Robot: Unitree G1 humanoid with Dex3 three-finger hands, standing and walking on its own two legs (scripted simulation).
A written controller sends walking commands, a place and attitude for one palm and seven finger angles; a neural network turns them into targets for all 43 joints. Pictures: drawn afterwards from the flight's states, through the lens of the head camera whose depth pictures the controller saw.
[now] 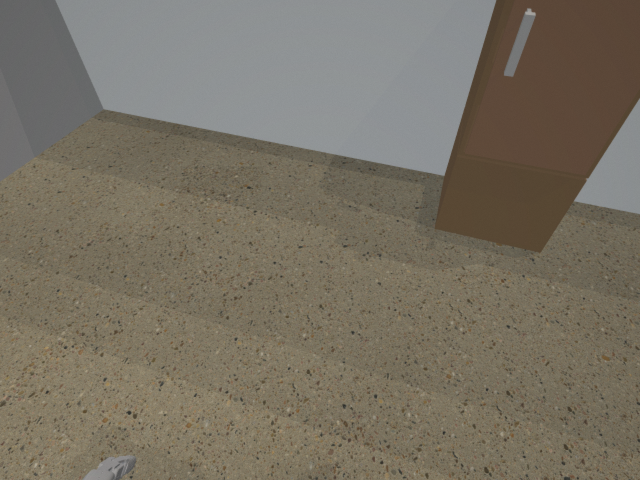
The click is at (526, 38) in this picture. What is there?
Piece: cupboard door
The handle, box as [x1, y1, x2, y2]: [504, 8, 535, 76]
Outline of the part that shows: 529,8 527,8 523,16 504,71 504,75 512,76 535,15 534,12 532,12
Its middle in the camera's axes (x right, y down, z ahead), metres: +0.56 -0.55 +1.09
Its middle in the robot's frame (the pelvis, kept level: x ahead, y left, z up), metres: +1.22 -0.50 +0.06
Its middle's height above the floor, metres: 0.83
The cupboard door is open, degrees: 0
